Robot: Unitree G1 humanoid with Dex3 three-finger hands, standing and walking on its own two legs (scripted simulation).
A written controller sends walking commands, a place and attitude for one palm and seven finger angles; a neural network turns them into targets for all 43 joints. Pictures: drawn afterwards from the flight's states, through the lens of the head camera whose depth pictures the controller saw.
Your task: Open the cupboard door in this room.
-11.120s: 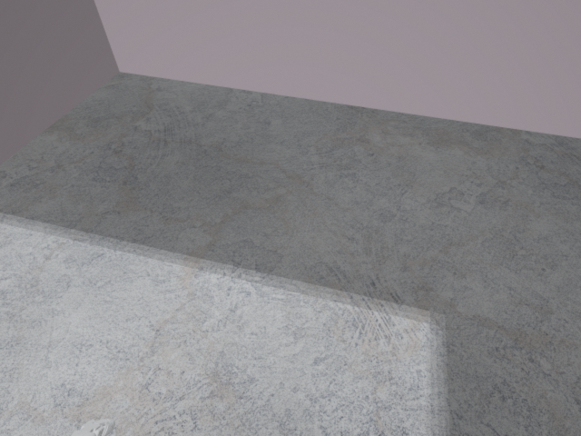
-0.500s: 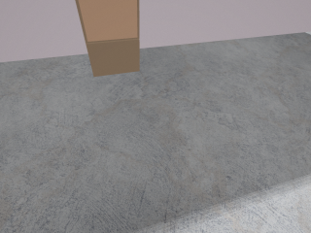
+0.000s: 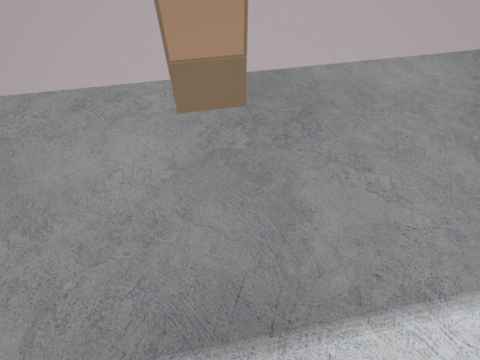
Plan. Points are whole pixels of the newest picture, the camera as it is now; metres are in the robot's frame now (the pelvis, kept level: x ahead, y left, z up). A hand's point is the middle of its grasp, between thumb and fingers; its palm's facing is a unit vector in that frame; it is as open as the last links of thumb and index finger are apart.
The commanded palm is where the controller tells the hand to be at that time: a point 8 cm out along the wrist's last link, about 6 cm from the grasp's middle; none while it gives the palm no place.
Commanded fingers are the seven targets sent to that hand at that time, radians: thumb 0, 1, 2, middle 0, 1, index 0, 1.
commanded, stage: stand and wait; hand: left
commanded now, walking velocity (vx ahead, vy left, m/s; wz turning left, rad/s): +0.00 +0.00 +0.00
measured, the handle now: out of the picture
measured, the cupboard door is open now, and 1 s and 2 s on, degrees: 0 0 0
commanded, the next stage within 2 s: turn or walk to find it in 0.20 s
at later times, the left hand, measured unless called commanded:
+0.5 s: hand out of the picture +0.02 +0.19 -0.16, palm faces +0.16 -0.95 -0.25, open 7.3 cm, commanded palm none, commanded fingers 0.00 0.90 0.90 -0.20 -0.30 -0.20 -0.30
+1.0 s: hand out of the picture -0.01 +0.26 -0.16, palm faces +0.34 -0.90 -0.28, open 7.3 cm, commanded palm none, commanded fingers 0.00 0.90 0.90 -0.20 -0.30 -0.20 -0.30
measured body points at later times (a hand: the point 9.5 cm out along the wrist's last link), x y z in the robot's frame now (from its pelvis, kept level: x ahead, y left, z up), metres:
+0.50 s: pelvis +0.00 +0.00 +0.00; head +0.02 -0.03 +0.45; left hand +0.01 +0.24 -0.14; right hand +0.08 -0.24 -0.17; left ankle -0.04 +0.13 -0.68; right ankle +0.00 -0.10 -0.74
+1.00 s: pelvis -0.01 +0.02 +0.00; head +0.02 +0.04 +0.45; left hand -0.03 +0.30 -0.14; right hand +0.14 -0.18 -0.15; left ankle -0.04 +0.14 -0.74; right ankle +0.01 -0.11 -0.68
